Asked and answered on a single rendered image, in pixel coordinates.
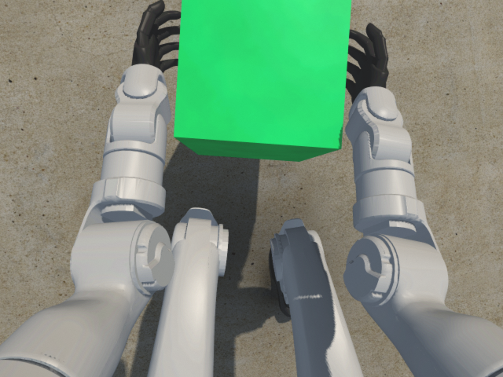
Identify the right robot hand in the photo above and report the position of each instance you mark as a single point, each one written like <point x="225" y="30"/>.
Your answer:
<point x="373" y="62"/>

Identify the left robot forearm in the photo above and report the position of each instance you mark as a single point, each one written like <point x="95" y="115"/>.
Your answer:
<point x="130" y="188"/>

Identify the right robot forearm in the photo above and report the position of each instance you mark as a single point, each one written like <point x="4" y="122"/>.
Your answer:
<point x="383" y="170"/>

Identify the left robot upper arm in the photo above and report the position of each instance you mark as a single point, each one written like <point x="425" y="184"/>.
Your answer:
<point x="116" y="268"/>

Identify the robot left shin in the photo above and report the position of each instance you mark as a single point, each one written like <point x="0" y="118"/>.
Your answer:
<point x="195" y="212"/>

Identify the carton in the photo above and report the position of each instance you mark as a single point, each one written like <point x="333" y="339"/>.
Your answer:
<point x="262" y="79"/>

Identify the right robot upper arm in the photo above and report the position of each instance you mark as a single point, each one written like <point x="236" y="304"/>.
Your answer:
<point x="402" y="284"/>

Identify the robot right thigh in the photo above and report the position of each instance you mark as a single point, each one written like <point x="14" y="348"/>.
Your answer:
<point x="323" y="345"/>

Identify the left robot hand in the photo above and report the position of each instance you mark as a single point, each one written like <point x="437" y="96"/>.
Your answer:
<point x="147" y="48"/>

